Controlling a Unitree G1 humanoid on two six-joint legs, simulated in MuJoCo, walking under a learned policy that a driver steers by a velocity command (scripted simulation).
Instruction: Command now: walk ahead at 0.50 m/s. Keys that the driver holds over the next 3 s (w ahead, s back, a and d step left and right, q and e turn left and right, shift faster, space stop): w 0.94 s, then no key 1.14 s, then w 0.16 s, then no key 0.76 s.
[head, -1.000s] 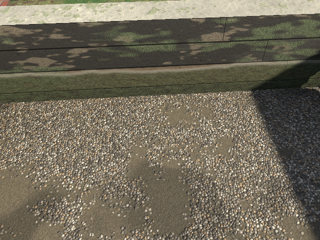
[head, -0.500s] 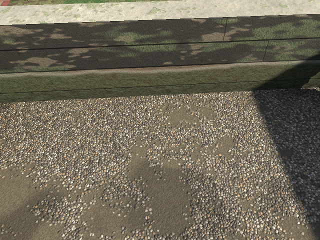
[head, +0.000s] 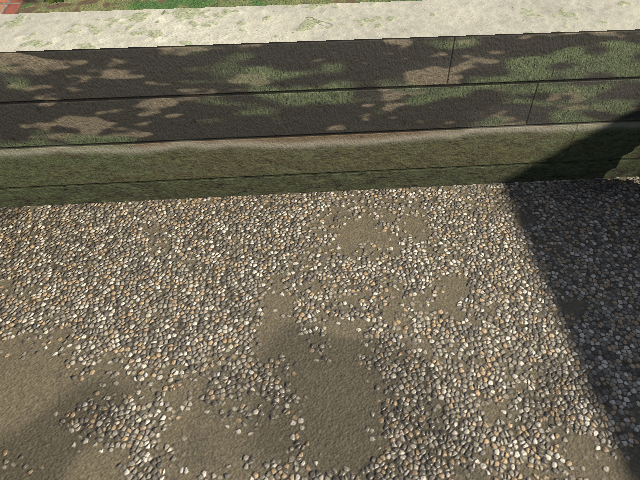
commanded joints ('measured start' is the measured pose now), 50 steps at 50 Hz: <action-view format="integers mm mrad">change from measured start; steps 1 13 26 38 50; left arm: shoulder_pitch -124 -63 -122 -44 -45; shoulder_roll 65 65 65 59 61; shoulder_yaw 18 18 19 18 14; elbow -110 -87 -110 -86 -77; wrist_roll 9 0 9 5 0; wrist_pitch -18 -19 -19 -20 -18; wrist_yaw -10 2 -10 0 3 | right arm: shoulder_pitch -122 -71 -124 -64 -54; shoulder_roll -79 -68 -79 -75 -59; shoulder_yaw -18 -19 -19 -23 -15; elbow -113 -87 -114 -82 -73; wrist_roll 2 0 2 1 -2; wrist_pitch -7 -17 -7 -14 -14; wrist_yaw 1 -3 0 -4 -1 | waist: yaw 10 -2 10 4 -4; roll -13 3 -12 10 4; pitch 0 -71 -3 -114 -43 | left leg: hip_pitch -45 4 -46 19 -2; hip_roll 55 35 53 39 41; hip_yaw -60 -42 -61 -47 -61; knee -56 -67 -55 -59 -108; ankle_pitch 503 317 502 345 273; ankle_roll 18 19 18 21 20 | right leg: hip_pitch -11 18 -7 40 12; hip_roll -74 -75 -76 -77 -86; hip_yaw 60 84 57 76 94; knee -67 -110 -67 -99 -146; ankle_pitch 458 294 459 313 244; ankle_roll -17 -20 -16 -19 -23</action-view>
